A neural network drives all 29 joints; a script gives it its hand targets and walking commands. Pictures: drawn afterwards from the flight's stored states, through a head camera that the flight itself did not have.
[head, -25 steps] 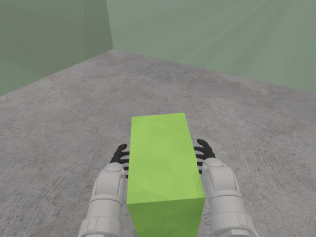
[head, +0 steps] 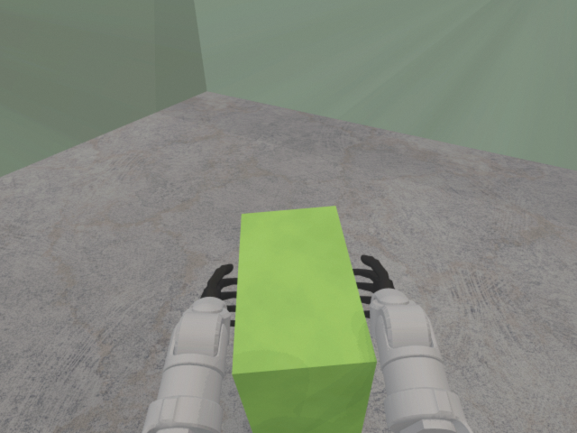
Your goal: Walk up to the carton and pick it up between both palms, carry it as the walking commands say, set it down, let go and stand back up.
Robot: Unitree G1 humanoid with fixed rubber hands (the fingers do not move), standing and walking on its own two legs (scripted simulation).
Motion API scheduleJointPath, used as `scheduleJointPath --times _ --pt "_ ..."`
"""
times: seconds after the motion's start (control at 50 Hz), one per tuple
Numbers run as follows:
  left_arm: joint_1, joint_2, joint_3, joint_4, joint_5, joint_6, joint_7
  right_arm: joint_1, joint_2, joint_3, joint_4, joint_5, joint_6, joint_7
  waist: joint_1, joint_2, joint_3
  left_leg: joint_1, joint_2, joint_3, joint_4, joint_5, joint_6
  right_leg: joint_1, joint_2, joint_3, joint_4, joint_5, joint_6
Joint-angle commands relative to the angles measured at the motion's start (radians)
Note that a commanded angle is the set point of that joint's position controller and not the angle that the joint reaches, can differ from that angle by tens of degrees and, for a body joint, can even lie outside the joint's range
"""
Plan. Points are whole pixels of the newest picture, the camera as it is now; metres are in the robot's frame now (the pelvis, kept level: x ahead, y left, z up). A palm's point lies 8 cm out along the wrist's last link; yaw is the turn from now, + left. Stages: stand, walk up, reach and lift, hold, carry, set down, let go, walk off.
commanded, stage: hold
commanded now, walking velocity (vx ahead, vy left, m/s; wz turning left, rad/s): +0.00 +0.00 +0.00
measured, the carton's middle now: (298, 327) +0.32 -0.01 -0.01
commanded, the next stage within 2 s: carry in 0.42 s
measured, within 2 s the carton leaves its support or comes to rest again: neither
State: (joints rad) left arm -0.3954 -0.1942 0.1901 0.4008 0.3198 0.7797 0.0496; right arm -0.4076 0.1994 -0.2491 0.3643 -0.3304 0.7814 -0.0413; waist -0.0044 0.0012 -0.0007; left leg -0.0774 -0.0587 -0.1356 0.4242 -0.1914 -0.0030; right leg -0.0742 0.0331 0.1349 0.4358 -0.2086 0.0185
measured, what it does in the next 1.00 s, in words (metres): shifts its weight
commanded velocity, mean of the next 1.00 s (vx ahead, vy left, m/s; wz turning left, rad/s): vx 0.06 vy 0.02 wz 0.00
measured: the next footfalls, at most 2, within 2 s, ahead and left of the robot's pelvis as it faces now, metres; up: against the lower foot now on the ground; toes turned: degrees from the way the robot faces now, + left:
none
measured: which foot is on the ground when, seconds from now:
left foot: down 0.00-1.00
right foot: down 0.00-1.00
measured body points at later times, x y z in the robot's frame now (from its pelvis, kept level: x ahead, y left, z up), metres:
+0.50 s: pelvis +0.00 +0.00 +0.00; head -0.06 +0.00 +0.45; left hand +0.31 +0.12 +0.05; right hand +0.32 -0.13 +0.06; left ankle +0.04 +0.12 -0.74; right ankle +0.03 -0.13 -0.74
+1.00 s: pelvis +0.05 +0.03 -0.01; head +0.03 +0.03 +0.44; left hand +0.36 +0.13 +0.09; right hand +0.35 -0.12 +0.10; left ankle +0.04 +0.12 -0.74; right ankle +0.05 -0.11 -0.74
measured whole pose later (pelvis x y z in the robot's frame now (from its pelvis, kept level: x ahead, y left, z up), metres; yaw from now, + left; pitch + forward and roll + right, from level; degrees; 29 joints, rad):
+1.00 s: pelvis +0.05 +0.03 -0.01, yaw -2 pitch +4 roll +0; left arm -0.26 -0.15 0.01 -0.18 0.07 1.16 0.22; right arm -0.27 0.16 -0.09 -0.20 -0.07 1.14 -0.19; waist -0.01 0.01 -0.16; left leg -0.32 -0.02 0.03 0.57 -0.32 0.04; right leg -0.35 -0.05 -0.03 0.56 -0.29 0.04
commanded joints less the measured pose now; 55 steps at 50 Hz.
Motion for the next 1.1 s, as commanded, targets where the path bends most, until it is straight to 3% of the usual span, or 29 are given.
scheduleJointPath --times 0.0,0.24,0.38,0.4,0.42,0.44,0.46,0.48,0.5,0.52,0.54,0.56,0.58,0.6,0.62,0.64,0.66,0.7,0.76,0.78,0.84,0.9,0.94,1.04,1.08 --pt "-0.465 -1.068 -0.446 -0.073 -0.300 -0.058 -0.248 -0.418 1.073 0.514 -0.014 0.306 -0.034 0.246 0.004 -0.019 -0.235 0.046 -0.045 0.051 -0.086 0.081 -0.002 0.029 0.058 -0.069 -0.087 0.095 -0.001" --pt "-0.445 -1.056 -0.474 -0.129 -0.315 -0.052 -0.247 -0.375 1.071 0.526 -0.051 0.313 -0.030 0.245 0.000 0.004 -0.228 0.037 -0.047 0.049 -0.091 0.097 -0.005 0.046 0.056 -0.064 -0.093 0.123 -0.001" --pt "-0.460 -1.050 -0.470 -0.130 -0.316 -0.055 -0.246 -0.384 1.068 0.522 -0.044 0.308 -0.029 0.247 0.000 -0.013 -0.223 0.028 -0.045 0.049 -0.094 0.064 -0.002 0.036 0.057 -0.066 -0.094 0.086 -0.002" --pt "-0.487 -1.029 -0.490 -0.115 -0.311 -0.049 -0.236 -0.466 1.055 0.535 -0.018 0.337 -0.033 0.237 0.011 -0.023 -0.193 -0.171 0.123 -0.029 -0.037 -0.193 0.008 -0.167 -0.117 -0.013 -0.053 -0.145 -0.027" --pt "-0.534 -1.021 -0.501 -0.150 -0.323 -0.050 -0.233 -0.485 1.058 0.546 -0.029 0.348 -0.033 0.234 0.014 0.005 -0.153 -0.219 0.094 -0.041 -0.039 -0.410 0.019 -0.209 -0.110 0.041 -0.089 -0.409 -0.053" --pt "-0.545 -1.032 -0.504 -0.147 -0.337 -0.049 -0.228 -0.507 1.066 0.558 -0.036 0.355 -0.031 0.228 0.020 -0.024 -0.153 -0.261 0.073 -0.010 0.003 -0.443 0.021 -0.215 -0.128 0.069 -0.125 -0.496 -0.062" --pt "-0.547 -1.035 -0.509 -0.151 -0.348 -0.045 -0.222 -0.509 1.071 0.571 -0.041 0.362 -0.025 0.221 0.025 -0.072 -0.180 -0.289 0.043 0.043 0.086 -0.388 0.014 -0.202 -0.162 0.109 -0.168 -0.529 -0.079" --pt "-0.554 -1.048 -0.534 -0.188 -0.368 -0.037 -0.209 -0.518 1.074 0.599 -0.098 0.385 -0.016 0.214 0.028 -0.154 -0.249 -0.237 0.005 0.126 0.214 -0.250 0.004 -0.197 -0.227 0.177 -0.224 -0.522 -0.107" --pt "-0.555 -1.058 -0.575 -0.265 -0.397 -0.026 -0.194 -0.506 1.076 0.626 -0.154 0.409 -0.003 0.205 0.028 -0.182 -0.291 -0.254 0.019 0.127 0.225 -0.215 0.010 -0.159 -0.263 0.215 -0.235 -0.478 -0.131" --pt "-0.563 -1.074 -0.610 -0.322 -0.418 -0.013 -0.180 -0.504 1.080 0.647 -0.195 0.429 0.010 0.194 0.024 -0.161 -0.324 -0.228 0.035 0.122 0.144 -0.201 0.030 -0.146 -0.253 0.169 -0.191 -0.380 -0.136" --pt "-0.539 -1.071 -0.617 -0.337 -0.413 0.008 -0.166 -0.507 1.075 0.650 -0.209 0.434 0.028 0.179 0.015 -0.129 -0.349 -0.158 0.032 0.133 0.059 -0.167 0.041 -0.177 -0.208 0.087 -0.137 -0.253 -0.111" --pt "-0.502 -1.059 -0.619 -0.352 -0.407 0.031 -0.148 -0.498 1.063 0.650 -0.227 0.440 0.051 0.163 0.009 -0.077 -0.357 -0.082 0.039 0.124 -0.033 -0.129 0.046 -0.223 -0.169 0.002 -0.043 -0.120 -0.069" --pt "-0.472 -1.054 -0.634 -0.400 -0.415 0.053 -0.131 -0.481 1.043 0.660 -0.269 0.455 0.077 0.147 0.000 0.016 -0.366 -0.002 0.138 -0.001 -0.102 -0.098 0.052 -0.312 -0.124 -0.072 0.102 0.007 -0.028" --pt "-0.454 -1.053 -0.664 -0.448 -0.436 0.079 -0.120 -0.447 1.023 0.670 -0.310 0.464 0.098 0.129 -0.003 0.172 -0.376 0.040 0.274 -0.168 -0.132 0.042 0.085 -0.400 -0.063 -0.147 0.246 -0.003 0.015" --pt "-0.454 -1.040 -0.692 -0.478 -0.456 0.106 -0.111 -0.401 1.014 0.674 -0.325 0.463 0.121 0.113 0.001 0.196 -0.377 0.065 0.321 -0.188 -0.100 0.191 0.127 -0.437 -0.065 -0.143 0.237 -0.114 0.019" --pt "-0.433 -1.022 -0.698 -0.480 -0.465 0.134 -0.102 -0.363 0.997 0.661 -0.328 0.452 0.147 0.098 0.001 0.165 -0.401 0.042 0.327 -0.138 -0.067 0.305 0.144 -0.390 -0.090 -0.143 0.191 -0.159 0.019" --pt "-0.454 -1.007 -0.707 -0.515 -0.481 0.154 -0.091 -0.373 0.986 0.662 -0.358 0.455 0.168 0.081 0.007 0.129 -0.407 0.010 0.287 -0.072 -0.031 0.386 0.132 -0.337 -0.095 -0.152 0.103 -0.128 0.013" --pt "-0.534 -0.985 -0.714 -0.580 -0.513 0.182 -0.067 -0.422 0.967 0.653 -0.407 0.458 0.201 0.048 0.010 0.066 -0.465 -0.046 0.217 0.041 0.055 0.487 0.075 -0.170 -0.125 -0.142 0.022 0.124 0.003" --pt "-0.455 -0.938 -0.664 -0.574 -0.504 0.227 -0.015 -0.311 0.919 0.640 -0.431 0.450 0.253 -0.002 0.000 -0.038 -0.520 -0.158 0.159 0.121 0.142 0.338 0.021 -0.010 -0.221 -0.082 0.084 0.513 -0.030" --pt "-0.436 -0.923 -0.643 -0.560 -0.494 0.238 0.002 -0.319 0.895 0.637 -0.442 0.454 0.268 -0.012 0.000 -0.055 -0.511 -0.155 0.161 0.123 0.133 0.315 0.016 -0.026 -0.228 -0.083 0.103 0.546 -0.039" --pt "-0.181 -0.924 -0.622 -0.615 -0.486 0.296 0.027 -0.129 0.899 0.651 -0.541 0.479 0.322 -0.028 0.002 -0.020 -0.495 -0.112 0.186 0.101 0.124 0.446 0.023 -0.083 -0.200 -0.132 0.134 0.480 -0.018" --pt "-0.202 -0.916 -0.627 -0.707 -0.504 0.338 0.050 -0.167 0.893 0.659 -0.640 0.516 0.359 -0.043 0.003 0.023 -0.469 -0.082 0.207 0.083 0.112 0.575 0.035 -0.144 -0.169 -0.159 0.141 0.345 -0.003" --pt "-0.201 -0.901 -0.622 -0.741 -0.508 0.359 0.062 -0.157 0.884 0.652 -0.660 0.524 0.379 -0.050 0.004 0.036 -0.448 -0.104 0.206 0.081 0.099 0.554 0.039 -0.147 -0.167 -0.163 0.128 0.290 -0.002" --pt "-0.162 -0.889 -0.605 -0.760 -0.506 0.376 0.072 -0.146 0.870 0.662 -0.699 0.533 0.399 -0.055 0.005 -0.015 -0.429 -0.144 0.180 0.104 0.106 0.414 0.036 -0.121 -0.178 -0.148 0.110 0.348 -0.018" --pt "-0.168 -0.894 -0.617 -0.775 -0.513 0.376 0.072 -0.137 0.871 0.662 -0.703 0.533 0.397 -0.053 0.005 0.000 -0.429 -0.143 0.177 0.105 0.097 0.377 0.041 -0.128 -0.179 -0.142 0.110 0.325 -0.022"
